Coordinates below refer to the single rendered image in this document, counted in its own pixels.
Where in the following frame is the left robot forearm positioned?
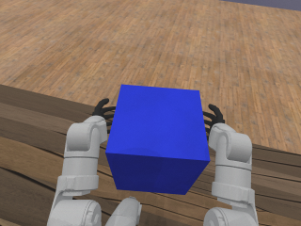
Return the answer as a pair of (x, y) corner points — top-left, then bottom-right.
(46, 115), (108, 226)

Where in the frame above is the carton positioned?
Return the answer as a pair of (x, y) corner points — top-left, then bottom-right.
(105, 84), (211, 195)

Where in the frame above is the right robot forearm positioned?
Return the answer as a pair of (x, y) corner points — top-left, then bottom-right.
(208, 122), (259, 226)

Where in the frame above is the robot left upper arm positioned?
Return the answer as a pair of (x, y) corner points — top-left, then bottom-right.
(48, 200), (102, 226)

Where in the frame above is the right robot hand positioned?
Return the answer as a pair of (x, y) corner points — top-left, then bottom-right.
(202, 104), (225, 141)

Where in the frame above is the left robot thigh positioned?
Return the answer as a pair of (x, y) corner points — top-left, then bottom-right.
(105, 198), (142, 226)

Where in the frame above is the robot right upper arm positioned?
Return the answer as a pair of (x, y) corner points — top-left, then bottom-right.
(203, 207), (258, 226)

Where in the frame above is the left robot hand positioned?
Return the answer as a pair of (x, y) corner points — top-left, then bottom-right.
(92, 98), (116, 134)

